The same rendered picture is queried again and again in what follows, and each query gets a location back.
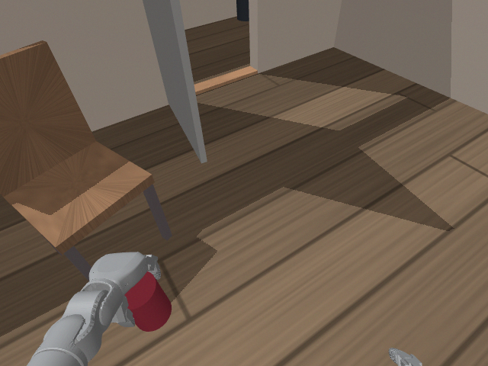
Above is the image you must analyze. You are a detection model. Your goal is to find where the left robot arm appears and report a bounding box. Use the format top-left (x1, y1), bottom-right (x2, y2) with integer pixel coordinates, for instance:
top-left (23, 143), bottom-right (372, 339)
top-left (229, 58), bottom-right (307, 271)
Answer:
top-left (27, 278), bottom-right (123, 366)

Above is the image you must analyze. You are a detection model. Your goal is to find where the chair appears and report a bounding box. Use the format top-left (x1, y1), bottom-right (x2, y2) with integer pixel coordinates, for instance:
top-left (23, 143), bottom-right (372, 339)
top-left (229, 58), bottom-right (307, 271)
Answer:
top-left (0, 40), bottom-right (172, 281)

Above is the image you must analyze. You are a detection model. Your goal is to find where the right robot hand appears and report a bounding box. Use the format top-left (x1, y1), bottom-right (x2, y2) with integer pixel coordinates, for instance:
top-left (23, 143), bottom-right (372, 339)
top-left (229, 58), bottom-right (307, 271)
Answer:
top-left (389, 348), bottom-right (422, 366)

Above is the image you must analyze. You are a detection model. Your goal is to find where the left robot hand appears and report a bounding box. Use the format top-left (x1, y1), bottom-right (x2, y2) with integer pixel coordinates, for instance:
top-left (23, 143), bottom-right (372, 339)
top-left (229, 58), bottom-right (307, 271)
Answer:
top-left (89, 252), bottom-right (161, 327)

